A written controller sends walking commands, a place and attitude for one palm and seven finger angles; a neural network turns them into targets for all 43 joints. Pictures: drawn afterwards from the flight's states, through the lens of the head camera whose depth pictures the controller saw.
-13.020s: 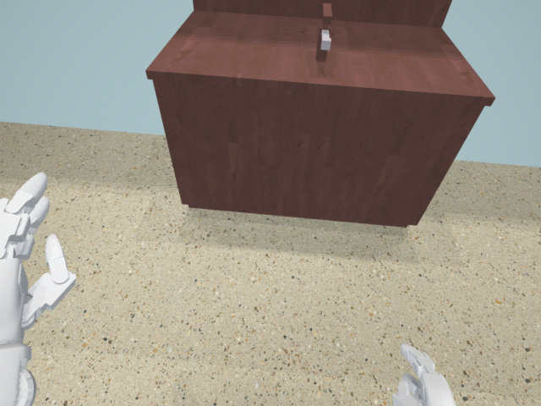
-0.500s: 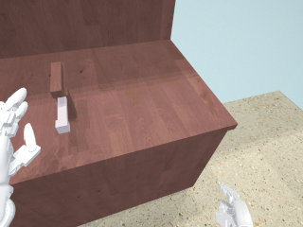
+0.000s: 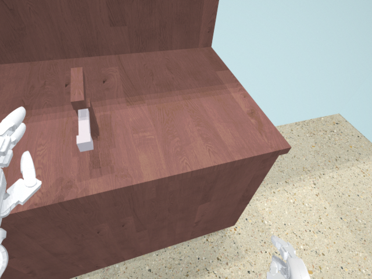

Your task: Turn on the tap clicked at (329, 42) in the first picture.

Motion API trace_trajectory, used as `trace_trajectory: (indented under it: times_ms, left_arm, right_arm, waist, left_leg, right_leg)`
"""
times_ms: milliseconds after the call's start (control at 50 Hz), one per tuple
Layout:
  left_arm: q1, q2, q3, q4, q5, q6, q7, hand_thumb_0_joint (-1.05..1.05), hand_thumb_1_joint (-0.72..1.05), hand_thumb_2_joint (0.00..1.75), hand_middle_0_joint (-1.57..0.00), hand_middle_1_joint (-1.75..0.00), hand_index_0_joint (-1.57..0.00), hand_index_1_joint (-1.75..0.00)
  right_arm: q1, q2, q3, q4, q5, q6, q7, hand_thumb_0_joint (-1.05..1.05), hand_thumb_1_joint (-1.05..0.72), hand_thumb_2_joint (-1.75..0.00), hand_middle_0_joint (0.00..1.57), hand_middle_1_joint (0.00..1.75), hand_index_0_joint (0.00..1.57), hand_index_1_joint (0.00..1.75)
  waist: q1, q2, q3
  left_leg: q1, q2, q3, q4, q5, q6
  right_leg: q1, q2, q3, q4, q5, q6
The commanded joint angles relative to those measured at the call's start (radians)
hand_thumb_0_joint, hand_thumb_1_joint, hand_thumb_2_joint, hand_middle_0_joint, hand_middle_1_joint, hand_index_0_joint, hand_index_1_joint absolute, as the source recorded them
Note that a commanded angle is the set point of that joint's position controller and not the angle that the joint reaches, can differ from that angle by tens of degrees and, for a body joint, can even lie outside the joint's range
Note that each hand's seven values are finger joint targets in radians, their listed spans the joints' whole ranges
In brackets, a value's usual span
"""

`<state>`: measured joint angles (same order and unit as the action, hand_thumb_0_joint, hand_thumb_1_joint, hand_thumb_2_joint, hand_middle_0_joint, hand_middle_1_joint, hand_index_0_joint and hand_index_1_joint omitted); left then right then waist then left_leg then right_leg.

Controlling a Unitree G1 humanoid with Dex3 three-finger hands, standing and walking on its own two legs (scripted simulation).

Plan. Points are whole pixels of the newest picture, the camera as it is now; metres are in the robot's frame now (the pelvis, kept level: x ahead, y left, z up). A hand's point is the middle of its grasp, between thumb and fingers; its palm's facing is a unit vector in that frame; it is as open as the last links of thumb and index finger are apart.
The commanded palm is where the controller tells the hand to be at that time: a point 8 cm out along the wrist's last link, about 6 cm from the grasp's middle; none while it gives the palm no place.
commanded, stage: come to a stop and stand still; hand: left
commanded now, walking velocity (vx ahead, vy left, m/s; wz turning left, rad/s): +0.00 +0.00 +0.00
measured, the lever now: (85, 142) +0.36 +0.27 +0.08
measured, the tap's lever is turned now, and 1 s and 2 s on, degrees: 0 0 0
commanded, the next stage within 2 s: look again from close up in 0.46 s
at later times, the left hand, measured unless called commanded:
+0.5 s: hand (48, 168) +0.23 +0.25 +0.17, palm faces +0.39 -0.85 -0.35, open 7.5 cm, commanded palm +0.18 +0.28 +0.18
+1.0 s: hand (56, 166) +0.24 +0.25 +0.16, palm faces +0.38 -0.84 -0.38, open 7.5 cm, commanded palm +0.19 +0.28 +0.18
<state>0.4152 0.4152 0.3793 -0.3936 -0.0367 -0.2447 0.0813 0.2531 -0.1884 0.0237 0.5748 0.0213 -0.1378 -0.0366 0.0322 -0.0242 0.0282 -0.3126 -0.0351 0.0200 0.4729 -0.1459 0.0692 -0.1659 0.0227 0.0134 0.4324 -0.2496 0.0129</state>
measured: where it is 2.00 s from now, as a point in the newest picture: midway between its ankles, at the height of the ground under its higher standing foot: outside the picture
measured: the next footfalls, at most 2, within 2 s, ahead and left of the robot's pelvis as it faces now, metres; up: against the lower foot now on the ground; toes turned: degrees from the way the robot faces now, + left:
none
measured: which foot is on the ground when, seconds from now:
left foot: down 0.00-1.00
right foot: down 0.00-1.00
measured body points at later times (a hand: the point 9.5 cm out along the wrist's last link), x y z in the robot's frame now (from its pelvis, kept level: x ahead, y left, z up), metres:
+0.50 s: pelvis +0.02 +0.00 +0.00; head +0.03 +0.03 +0.45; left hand +0.21 +0.30 +0.18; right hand +0.20 -0.22 -0.06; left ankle +0.07 +0.07 -0.74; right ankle -0.01 -0.13 -0.74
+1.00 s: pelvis +0.03 +0.00 +0.00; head +0.04 +0.01 +0.45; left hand +0.22 +0.29 +0.18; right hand +0.21 -0.22 -0.07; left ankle +0.07 +0.07 -0.74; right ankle -0.01 -0.13 -0.74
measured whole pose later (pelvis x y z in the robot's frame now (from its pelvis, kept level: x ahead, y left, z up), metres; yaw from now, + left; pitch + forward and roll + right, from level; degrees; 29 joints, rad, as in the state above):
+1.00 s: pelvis +0.03 +0.00 +0.00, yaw +0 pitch +0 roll -2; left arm 0.43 0.36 0.35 -0.44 -0.04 -0.20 0.10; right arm 0.20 -0.19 0.03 0.58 0.02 -0.11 -0.04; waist 0.03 -0.01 0.03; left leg -0.27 -0.04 0.02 0.44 -0.17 0.07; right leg -0.10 0.02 0.01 0.36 -0.25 0.01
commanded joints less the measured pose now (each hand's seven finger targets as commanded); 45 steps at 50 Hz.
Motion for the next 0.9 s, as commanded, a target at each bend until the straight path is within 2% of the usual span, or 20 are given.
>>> trace_trajectory:
  times_ms: [0, 40, 80, 140, 160, 180, 260, 280, 360, 380, 460, 480, 560, 580, 640, 660, 680, 740, 860, 880]
  left_arm:
    - [-0.19, 0.098, 0.048, -0.238, 0.01, -0.074, 0.027, 0.0, 0.9, 0.9, -0.2, -0.3, -0.2, -0.3]
    - [-0.166, 0.062, 0.008, -0.23, 0.02, -0.066, 0.028, 0.0, 0.9, 0.9, -0.2, -0.3, -0.2, -0.3]
    - [-0.144, 0.049, -0.006, -0.223, 0.028, -0.058, 0.032, 0.0, 0.9, 0.9, -0.2, -0.3, -0.2, -0.3]
    - [-0.14, 0.082, 0.029, -0.219, 0.031, -0.055, 0.038, 0.0, 0.9, 0.9, -0.2, -0.3, -0.2, -0.3]
    - [-0.121, 0.124, 0.074, -0.21, 0.029, -0.051, 0.043, 0.0, 0.9, 0.9, -0.2, -0.3, -0.2, -0.3]
    - [-0.121, 0.101, 0.061, -0.2, 0.025, -0.05, 0.04, 0.0, 0.9, 0.9, -0.2, -0.3, -0.2, -0.3]
    - [-0.11, 0.149, 0.116, -0.236, 0.011, -0.052, 0.036, 0.0, 0.9, 0.9, -0.2, -0.3, -0.2, -0.3]
    - [-0.112, 0.126, 0.097, -0.24, 0.007, -0.053, 0.032, 0.0, 0.9, 0.9, -0.2, -0.3, -0.2, -0.3]
    - [-0.085, 0.116, 0.081, -0.271, 0.002, -0.048, 0.028, 0.0, 0.9, 0.9, -0.2, -0.3, -0.2, -0.3]
    - [-0.095, 0.093, 0.055, -0.276, 0.003, -0.045, 0.026, 0.0, 0.9, 0.9, -0.2, -0.3, -0.2, -0.3]
    - [-0.066, 0.108, 0.07, -0.263, 0.006, -0.032, 0.032, 0.0, 0.9, 0.9, -0.2, -0.3, -0.2, -0.3]
    - [-0.076, 0.085, 0.047, -0.256, 0.006, -0.029, 0.03, 0.0, 0.9, 0.9, -0.2, -0.3, -0.2, -0.3]
    - [-0.068, 0.126, 0.09, -0.244, 0.005, -0.021, 0.036, 0.0, 0.9, 0.9, -0.2, -0.3, -0.2, -0.3]
    - [-0.078, 0.092, 0.057, -0.238, 0.001, -0.02, 0.032, 0.0, 0.9, 0.9, -0.2, -0.3, -0.2, -0.3]
    - [-0.102, 0.102, 0.058, -0.273, 0.001, -0.025, 0.033, 0.0, 0.9, 0.9, -0.2, -0.3, -0.2, -0.3]
    - [-0.093, 0.127, 0.083, -0.274, 0.001, -0.022, 0.036, 0.0, 0.9, 0.9, -0.2, -0.3, -0.2, -0.3]
    - [-0.102, 0.095, 0.052, -0.273, -0.001, -0.022, 0.032, 0.0, 0.9, 0.9, -0.2, -0.3, -0.2, -0.3]
    - [-0.093, 0.108, 0.064, -0.28, 0.001, -0.022, 0.037, 0.0, 0.9, 0.9, -0.2, -0.3, -0.2, -0.3]
    - [-0.047, 0.121, 0.087, -0.258, -0.002, -0.012, 0.04, 0.0, 0.9, 0.9, -0.2, -0.3, -0.2, -0.3]
    - [-0.046, 0.1, 0.068, -0.251, -0.005, -0.012, 0.037, 0.0, 0.9, 0.9, -0.2, -0.3, -0.2, -0.3]
  right_arm:
    - [-0.128, -0.135, -0.05, -0.159, 0.001, -0.086, -0.008, 0.0, -0.9, -0.9, 0.2, 0.3, 0.2, 0.3]
    - [-0.121, -0.141, -0.054, -0.151, -0.001, -0.093, 0.001, 0.0, -0.9, -0.9, 0.2, 0.3, 0.2, 0.3]
    - [-0.125, -0.144, -0.053, -0.143, -0.004, -0.094, 0.004, 0.0, -0.9, -0.9, 0.2, 0.3, 0.2, 0.3]
    - [-0.13, -0.143, -0.054, -0.139, -0.007, -0.085, 0.003, 0.0, -0.9, -0.9, 0.2, 0.3, 0.2, 0.3]
    - [-0.139, -0.141, -0.05, -0.139, -0.008, -0.079, 0.0, 0.0, -0.9, -0.9, 0.2, 0.3, 0.2, 0.3]
    - [-0.139, -0.137, -0.048, -0.14, -0.011, -0.072, -0.003, 0.0, -0.9, -0.9, 0.2, 0.3, 0.2, 0.3]
    - [-0.151, -0.128, -0.045, -0.152, -0.009, -0.058, -0.007, 0.0, -0.9, -0.9, 0.2, 0.3, 0.2, 0.3]
    - [-0.149, -0.13, -0.045, -0.153, -0.011, -0.056, -0.008, 0.0, -0.9, -0.9, 0.2, 0.3, 0.2, 0.3]
    - [-0.153, -0.128, -0.043, -0.159, -0.006, -0.06, -0.006, 0.0, -0.9, -0.9, 0.2, 0.3, 0.2, 0.3]
    - [-0.145, -0.135, -0.045, -0.157, -0.008, -0.059, -0.005, 0.0, -0.9, -0.9, 0.2, 0.3, 0.2, 0.3]
    - [-0.146, -0.134, -0.047, -0.154, -0.004, -0.054, -0.004, 0.0, -0.9, -0.9, 0.2, 0.3, 0.2, 0.3]
    - [-0.139, -0.138, -0.049, -0.151, -0.006, -0.049, -0.003, 0.0, -0.9, -0.9, 0.2, 0.3, 0.2, 0.3]
    - [-0.15, -0.135, -0.049, -0.154, -0.002, -0.036, -0.008, 0.0, -0.9, -0.9, 0.2, 0.3, 0.2, 0.3]
    - [-0.146, -0.136, -0.048, -0.155, -0.005, -0.032, -0.008, 0.0, -0.9, -0.9, 0.2, 0.3, 0.2, 0.3]
    - [-0.151, -0.135, -0.051, -0.162, -0.003, -0.032, -0.009, 0.0, -0.9, -0.9, 0.2, 0.3, 0.2, 0.3]
    - [-0.159, -0.133, -0.047, -0.16, -0.001, -0.031, -0.011, 0.0, -0.9, -0.9, 0.2, 0.3, 0.2, 0.3]
    - [-0.154, -0.137, -0.047, -0.158, -0.005, -0.03, -0.01, 0.0, -0.9, -0.9, 0.2, 0.3, 0.2, 0.3]
    - [-0.152, -0.134, -0.05, -0.164, -0.004, -0.034, -0.011, 0.0, -0.9, -0.9, 0.2, 0.3, 0.2, 0.3]
    - [-0.152, -0.134, -0.05, -0.16, 0.0, -0.027, -0.011, 0.0, -0.9, -0.9, 0.2, 0.3, 0.2, 0.3]
    - [-0.146, -0.135, -0.05, -0.157, -0.004, -0.023, -0.01, 0.0, -0.9, -0.9, 0.2, 0.3, 0.2, 0.3]
  waist:
    - [-0.012, 0.171, -0.104]
    - [-0.011, 0.126, -0.101]
    - [-0.012, 0.118, -0.102]
    - [-0.011, 0.08, -0.081]
    - [-0.007, 0.092, -0.081]
    - [-0.011, 0.069, -0.077]
    - [-0.008, 0.076, -0.104]
    - [-0.011, 0.071, -0.119]
    - [-0.006, 0.122, -0.149]
    - [-0.01, 0.115, -0.149]
    - [-0.006, 0.101, -0.16]
    - [-0.009, 0.094, -0.152]
    - [-0.006, 0.083, -0.14]
    - [-0.011, 0.076, -0.133]
    - [-0.011, 0.09, -0.127]
    - [-0.008, 0.1, -0.129]
    - [-0.011, 0.105, -0.128]
    - [-0.007, 0.111, -0.129]
    - [-0.006, 0.075, -0.144]
    - [-0.008, 0.061, -0.153]
  left_leg:
    - [0.059, 0.138, -0.167, -0.202, -0.365, -0.017]
    - [0.071, 0.128, -0.156, -0.188, -0.339, -0.022]
    - [0.081, 0.128, -0.155, -0.186, -0.324, -0.025]
    - [0.078, 0.118, -0.15, -0.176, -0.277, -0.034]
    - [0.084, 0.117, -0.145, -0.177, -0.257, -0.039]
    - [0.072, 0.116, -0.146, -0.176, -0.255, -0.036]
    - [0.117, 0.099, -0.118, -0.138, -0.125, -0.04]
    - [0.13, 0.103, -0.118, -0.137, -0.1, -0.038]
    - [0.18, 0.111, -0.118, -0.137, -0.018, -0.037]
    - [0.179, 0.114, -0.118, -0.138, -0.007, -0.036]
    - [0.202, 0.114, -0.113, -0.117, 0.082, -0.041]
    - [0.196, 0.116, -0.11, -0.115, 0.082, -0.04]
    - [0.188, 0.114, -0.11, -0.116, 0.061, -0.042]
    - [0.174, 0.111, -0.112, -0.12, 0.038, -0.04]
    - [0.172, 0.111, -0.115, -0.128, -0.007, -0.038]
    - [0.181, 0.109, -0.116, -0.132, 0.008, -0.04]
    - [0.169, 0.111, -0.12, -0.141, -0.017, -0.038]
    - [0.159, 0.119, -0.13, -0.155, -0.051, -0.035]
    - [0.183, 0.106, -0.114, -0.123, 0.032, -0.038]
    - [0.186, 0.105, -0.108, -0.113, 0.044, -0.034]
  right_leg:
    - [-0.013, -0.04, 0.034, -0.067, -0.059, -0.034]
    - [-0.019, -0.04, 0.042, -0.09, -0.044, -0.034]
    - [-0.027, -0.038, 0.038, -0.101, -0.032, -0.031]
    - [-0.042, -0.042, 0.047, -0.12, -0.031, -0.036]
    - [-0.041, -0.041, 0.04, -0.126, -0.024, -0.033]
    - [-0.033, -0.042, 0.036, -0.126, -0.02, -0.033]
    - [-0.024, -0.048, 0.036, -0.135, 0.039, -0.036]
    - [-0.015, -0.047, 0.032, -0.125, 0.055, -0.036]
    - [-0.007, -0.04, 0.018, -0.099, 0.104, -0.03]
    - [-0.005, -0.038, 0.015, -0.095, 0.111, -0.028]
    - [0.0, -0.042, 0.012, -0.093, 0.147, -0.026]
    - [-0.004, -0.042, 0.011, -0.094, 0.146, -0.026]
    - [-0.001, -0.046, 0.014, -0.106, 0.14, -0.026]
    - [0.001, -0.048, 0.015, -0.11, 0.132, -0.028]
    - [0.003, -0.052, 0.026, -0.114, 0.117, -0.032]
    - [-0.001, -0.048, 0.019, -0.109, 0.12, -0.03]
    - [0.003, -0.044, 0.014, -0.107, 0.105, -0.029]
    - [0.021, -0.044, 0.016, -0.105, 0.098, -0.029]
    - [0.021, -0.05, 0.015, -0.113, 0.147, -0.03]
    - [0.022, -0.053, 0.016, -0.116, 0.156, -0.03]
